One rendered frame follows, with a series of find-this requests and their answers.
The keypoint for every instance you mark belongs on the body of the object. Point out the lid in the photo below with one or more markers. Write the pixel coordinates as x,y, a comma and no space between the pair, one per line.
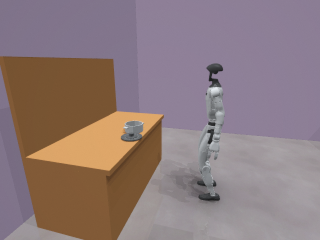
135,137

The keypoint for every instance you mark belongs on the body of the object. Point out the robot left hand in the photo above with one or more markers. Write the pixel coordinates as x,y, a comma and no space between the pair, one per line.
213,147

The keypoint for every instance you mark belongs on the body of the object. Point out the pot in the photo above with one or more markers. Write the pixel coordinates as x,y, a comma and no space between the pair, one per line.
133,127

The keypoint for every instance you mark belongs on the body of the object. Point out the robot left forearm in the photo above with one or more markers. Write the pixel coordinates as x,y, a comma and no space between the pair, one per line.
218,126

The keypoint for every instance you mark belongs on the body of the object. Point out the right robot foot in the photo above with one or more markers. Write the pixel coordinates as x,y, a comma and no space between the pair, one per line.
201,183

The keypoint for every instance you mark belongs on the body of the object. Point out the table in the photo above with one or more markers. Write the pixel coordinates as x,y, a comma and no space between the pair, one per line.
84,180

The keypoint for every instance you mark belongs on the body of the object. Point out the robot left upper arm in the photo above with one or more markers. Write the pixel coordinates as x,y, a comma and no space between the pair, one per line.
215,94

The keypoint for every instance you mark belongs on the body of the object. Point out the right robot thigh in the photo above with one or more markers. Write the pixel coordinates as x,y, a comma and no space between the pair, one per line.
201,137

